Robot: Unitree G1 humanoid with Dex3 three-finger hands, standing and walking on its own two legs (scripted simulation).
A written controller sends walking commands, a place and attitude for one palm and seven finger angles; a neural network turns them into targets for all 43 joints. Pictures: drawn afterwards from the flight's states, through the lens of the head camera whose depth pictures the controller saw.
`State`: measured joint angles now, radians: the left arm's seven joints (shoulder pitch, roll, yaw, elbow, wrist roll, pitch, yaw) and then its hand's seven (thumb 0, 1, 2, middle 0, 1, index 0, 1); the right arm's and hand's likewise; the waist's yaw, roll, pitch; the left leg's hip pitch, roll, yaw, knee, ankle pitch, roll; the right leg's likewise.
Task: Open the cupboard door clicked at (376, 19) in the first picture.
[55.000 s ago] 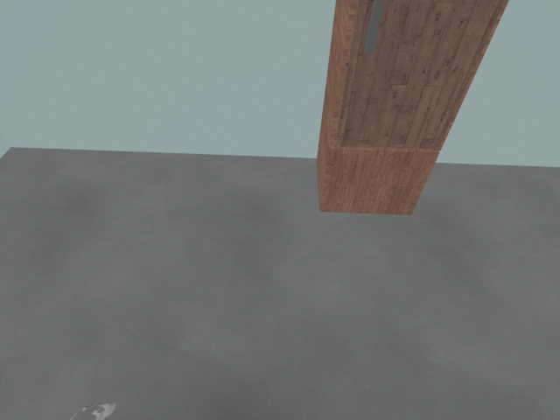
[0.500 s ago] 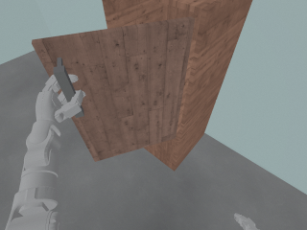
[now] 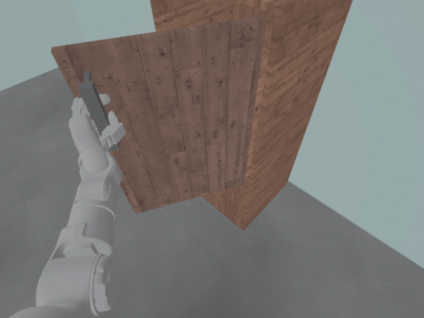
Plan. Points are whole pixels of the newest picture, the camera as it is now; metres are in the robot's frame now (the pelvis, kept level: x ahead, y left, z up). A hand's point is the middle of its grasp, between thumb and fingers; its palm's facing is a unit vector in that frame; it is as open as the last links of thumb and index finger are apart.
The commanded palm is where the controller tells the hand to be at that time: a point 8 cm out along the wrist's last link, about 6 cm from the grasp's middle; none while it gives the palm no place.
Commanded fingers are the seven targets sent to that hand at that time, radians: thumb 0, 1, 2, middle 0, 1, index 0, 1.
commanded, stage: pull the door open along its arc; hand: left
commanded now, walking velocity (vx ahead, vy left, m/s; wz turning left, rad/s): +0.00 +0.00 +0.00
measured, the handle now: (101, 112) +0.49 +0.23 +0.14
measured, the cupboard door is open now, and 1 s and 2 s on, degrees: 61 85 86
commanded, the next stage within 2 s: open thumb and fingers to let go in 0.50 s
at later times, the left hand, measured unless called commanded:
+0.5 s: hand (146, 175) +0.32 +0.11 +0.14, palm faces +0.32 -0.94 +0.07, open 6.3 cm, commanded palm +0.27 +0.15 +0.13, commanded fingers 0.00 0.90 0.90 -0.40 -1.35 -0.40 -1.35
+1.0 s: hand (151, 178) +0.32 +0.10 +0.14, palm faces +0.39 -0.92 +0.01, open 10.1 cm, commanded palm +0.27 +0.14 +0.13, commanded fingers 0.00 -0.50 0.30 -0.30 -1.20 -0.30 -1.20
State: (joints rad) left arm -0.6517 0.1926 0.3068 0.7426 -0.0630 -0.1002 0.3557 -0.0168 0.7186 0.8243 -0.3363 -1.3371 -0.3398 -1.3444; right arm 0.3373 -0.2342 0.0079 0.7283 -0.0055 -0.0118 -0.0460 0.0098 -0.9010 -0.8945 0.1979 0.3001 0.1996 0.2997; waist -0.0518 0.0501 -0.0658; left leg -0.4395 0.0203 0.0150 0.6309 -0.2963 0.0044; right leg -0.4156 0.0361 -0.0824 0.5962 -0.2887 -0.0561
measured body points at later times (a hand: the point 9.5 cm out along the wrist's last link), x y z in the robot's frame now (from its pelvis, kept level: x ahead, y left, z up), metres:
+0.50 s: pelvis +0.02 +0.01 +0.01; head +0.00 -0.01 +0.46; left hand +0.30 +0.16 +0.14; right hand +0.22 -0.21 -0.06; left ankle +0.01 +0.12 -0.73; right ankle +0.01 -0.08 -0.73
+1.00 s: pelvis +0.01 +0.01 +0.01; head -0.01 -0.01 +0.46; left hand +0.29 +0.15 +0.14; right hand +0.18 -0.19 -0.10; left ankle +0.01 +0.12 -0.73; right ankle +0.01 -0.08 -0.73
